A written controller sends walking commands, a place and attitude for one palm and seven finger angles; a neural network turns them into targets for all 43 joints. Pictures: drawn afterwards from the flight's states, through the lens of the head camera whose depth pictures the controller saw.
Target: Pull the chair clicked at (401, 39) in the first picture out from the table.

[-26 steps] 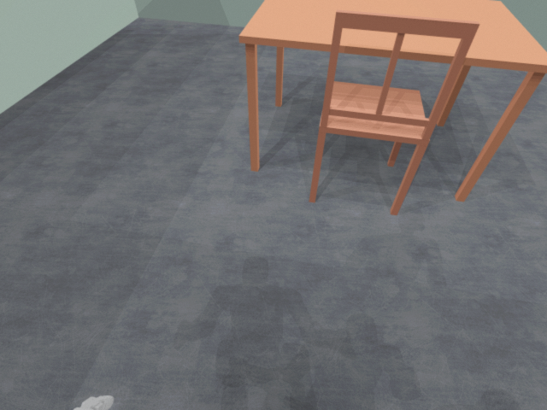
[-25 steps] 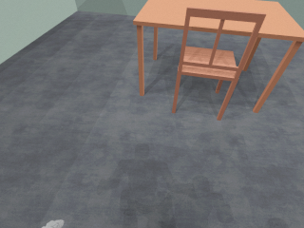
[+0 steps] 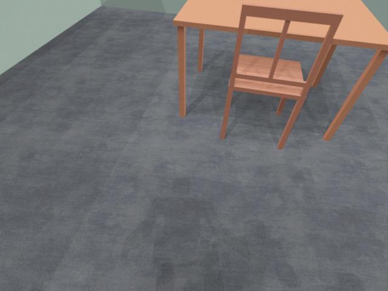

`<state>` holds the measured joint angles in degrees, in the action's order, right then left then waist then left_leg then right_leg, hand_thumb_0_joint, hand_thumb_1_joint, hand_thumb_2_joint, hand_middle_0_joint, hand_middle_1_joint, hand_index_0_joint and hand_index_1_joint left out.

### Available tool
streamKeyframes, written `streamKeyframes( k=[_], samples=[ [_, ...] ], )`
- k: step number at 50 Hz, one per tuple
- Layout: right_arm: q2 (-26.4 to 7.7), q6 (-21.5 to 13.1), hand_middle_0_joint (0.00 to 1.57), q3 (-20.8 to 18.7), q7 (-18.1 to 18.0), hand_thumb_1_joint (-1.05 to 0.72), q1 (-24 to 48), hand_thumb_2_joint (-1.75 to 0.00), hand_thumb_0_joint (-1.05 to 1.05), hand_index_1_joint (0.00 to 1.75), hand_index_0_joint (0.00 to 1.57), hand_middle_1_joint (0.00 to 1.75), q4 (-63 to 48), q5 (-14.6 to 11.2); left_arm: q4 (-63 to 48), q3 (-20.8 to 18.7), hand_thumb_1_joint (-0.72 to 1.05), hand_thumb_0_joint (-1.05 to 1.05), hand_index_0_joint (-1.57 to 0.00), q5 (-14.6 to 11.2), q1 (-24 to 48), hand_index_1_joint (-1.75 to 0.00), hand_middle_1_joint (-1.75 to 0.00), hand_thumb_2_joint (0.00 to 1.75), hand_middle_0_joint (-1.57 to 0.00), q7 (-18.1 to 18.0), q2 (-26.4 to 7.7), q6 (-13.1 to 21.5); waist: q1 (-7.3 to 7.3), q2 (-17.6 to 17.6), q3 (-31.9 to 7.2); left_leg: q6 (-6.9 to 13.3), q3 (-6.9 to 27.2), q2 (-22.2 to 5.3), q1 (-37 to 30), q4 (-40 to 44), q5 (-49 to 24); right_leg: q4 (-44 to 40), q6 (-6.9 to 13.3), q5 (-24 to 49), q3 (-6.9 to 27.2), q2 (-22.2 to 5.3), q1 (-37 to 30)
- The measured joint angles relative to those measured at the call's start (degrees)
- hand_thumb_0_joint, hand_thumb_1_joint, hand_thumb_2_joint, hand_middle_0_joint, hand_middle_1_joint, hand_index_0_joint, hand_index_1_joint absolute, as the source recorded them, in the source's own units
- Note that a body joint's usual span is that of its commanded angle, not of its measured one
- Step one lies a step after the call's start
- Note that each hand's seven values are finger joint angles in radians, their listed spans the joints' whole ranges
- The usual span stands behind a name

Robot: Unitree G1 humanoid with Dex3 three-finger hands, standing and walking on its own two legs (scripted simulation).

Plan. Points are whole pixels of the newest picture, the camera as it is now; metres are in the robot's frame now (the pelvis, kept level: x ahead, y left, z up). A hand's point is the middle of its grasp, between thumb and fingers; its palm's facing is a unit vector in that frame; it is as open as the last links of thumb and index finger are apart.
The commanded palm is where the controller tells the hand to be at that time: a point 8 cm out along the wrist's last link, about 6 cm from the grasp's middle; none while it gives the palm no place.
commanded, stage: stand and wait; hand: left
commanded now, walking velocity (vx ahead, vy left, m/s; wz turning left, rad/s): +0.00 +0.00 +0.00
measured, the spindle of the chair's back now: (278, 51) +1.23 -0.36 -0.08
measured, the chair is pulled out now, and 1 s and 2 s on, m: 0.00 0.00 0.00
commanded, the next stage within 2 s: look at it before walking up in 0.30 s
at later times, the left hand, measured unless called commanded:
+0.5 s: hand out of the picture +0.08 +0.24 -0.16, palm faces -0.03 -0.95 -0.32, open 7.4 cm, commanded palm none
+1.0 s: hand out of the picture +0.10 +0.24 -0.15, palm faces -0.02 -0.95 -0.33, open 7.4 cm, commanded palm none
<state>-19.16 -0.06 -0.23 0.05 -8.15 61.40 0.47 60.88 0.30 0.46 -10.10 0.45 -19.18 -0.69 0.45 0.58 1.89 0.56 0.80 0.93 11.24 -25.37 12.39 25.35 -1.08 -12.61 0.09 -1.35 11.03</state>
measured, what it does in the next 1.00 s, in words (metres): stands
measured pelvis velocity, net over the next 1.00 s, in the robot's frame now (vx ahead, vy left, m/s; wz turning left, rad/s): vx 0.02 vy -0.01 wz -0.01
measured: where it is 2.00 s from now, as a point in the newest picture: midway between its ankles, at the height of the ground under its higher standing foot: outside the picture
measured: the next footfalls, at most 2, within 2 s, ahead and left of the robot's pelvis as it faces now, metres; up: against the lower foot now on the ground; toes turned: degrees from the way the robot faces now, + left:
left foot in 2.00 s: +0.06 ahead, +0.09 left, +0.00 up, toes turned -30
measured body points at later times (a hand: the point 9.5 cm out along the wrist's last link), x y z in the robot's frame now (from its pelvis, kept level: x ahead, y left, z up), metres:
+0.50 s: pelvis +0.01 +0.00 +0.00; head +0.01 +0.00 +0.45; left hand +0.09 +0.29 -0.13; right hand +0.08 -0.30 -0.13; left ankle +0.02 +0.11 -0.74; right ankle +0.01 -0.13 -0.74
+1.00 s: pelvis +0.02 -0.01 +0.00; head +0.02 +0.00 +0.45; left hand +0.10 +0.29 -0.13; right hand +0.11 -0.30 -0.13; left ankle +0.02 +0.11 -0.74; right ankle +0.01 -0.13 -0.74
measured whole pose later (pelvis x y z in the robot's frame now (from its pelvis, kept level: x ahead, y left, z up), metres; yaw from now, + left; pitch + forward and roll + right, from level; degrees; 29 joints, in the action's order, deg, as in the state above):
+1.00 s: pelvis +0.02 -0.01 +0.00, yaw +0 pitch -2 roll +0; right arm -19.4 -0.5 0.0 -0.2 -5.8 63.4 0.2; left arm 62.2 0.3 0.4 -7.7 0.2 -19.3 0.0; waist 0.4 0.4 1.7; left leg 0.1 0.6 0.5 7.5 -21.2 12.1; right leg 21.8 -0.7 -12.5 0.3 -1.0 7.7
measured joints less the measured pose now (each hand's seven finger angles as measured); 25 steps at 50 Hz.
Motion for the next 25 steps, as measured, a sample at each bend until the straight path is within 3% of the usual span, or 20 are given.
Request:
streamKeyframes(
  k=[25],
  samples=[
    [0.0, -0.52, 0.21, 0.08, 0.06, -0.91, 1.34, -0.9, 0.01, 0.3, 0.2, 0.3, 1.93, -0.17, 1.1, 0.1, 0.9, 0.0, -0.2, 0.01, 2.36, -0.29, -0.3, 0.9, -0.2, -0.08, 0.02, 0.63, -0.3, -0.07, -0.24, -0.18, -0.41, -0.21, -1.18, 2.25, -0.52, -1.8, 0.1, 0.46, 0.41, 0.19, -0.79]
  ],
)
